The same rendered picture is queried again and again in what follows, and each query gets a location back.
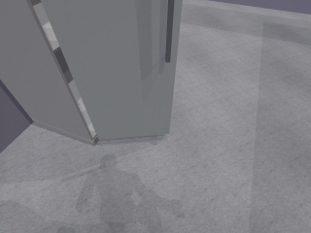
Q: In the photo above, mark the fridge door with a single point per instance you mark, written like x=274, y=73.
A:
x=115, y=51

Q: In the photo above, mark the handle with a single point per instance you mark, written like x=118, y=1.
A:
x=169, y=30

